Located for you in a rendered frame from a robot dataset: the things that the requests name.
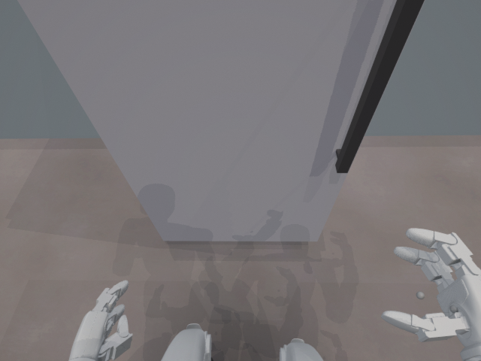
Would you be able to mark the handle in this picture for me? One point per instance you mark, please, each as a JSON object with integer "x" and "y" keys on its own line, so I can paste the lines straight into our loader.
{"x": 397, "y": 31}

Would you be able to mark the fridge door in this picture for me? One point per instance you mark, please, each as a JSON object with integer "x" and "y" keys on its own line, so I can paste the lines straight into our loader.
{"x": 224, "y": 116}

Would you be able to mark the right robot forearm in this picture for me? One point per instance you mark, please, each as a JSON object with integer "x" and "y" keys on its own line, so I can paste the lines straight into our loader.
{"x": 471, "y": 353}

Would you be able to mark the right robot thigh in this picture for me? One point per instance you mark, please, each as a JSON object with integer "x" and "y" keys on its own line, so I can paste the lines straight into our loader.
{"x": 296, "y": 351}

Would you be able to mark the robot left hand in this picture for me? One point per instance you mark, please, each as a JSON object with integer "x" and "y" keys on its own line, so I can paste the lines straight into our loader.
{"x": 97, "y": 325}

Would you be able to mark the robot left shin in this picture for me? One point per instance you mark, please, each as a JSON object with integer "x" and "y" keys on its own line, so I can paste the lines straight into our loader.
{"x": 193, "y": 326}

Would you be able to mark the robot right hand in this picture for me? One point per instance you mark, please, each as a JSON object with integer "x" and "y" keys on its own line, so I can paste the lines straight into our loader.
{"x": 464, "y": 293}

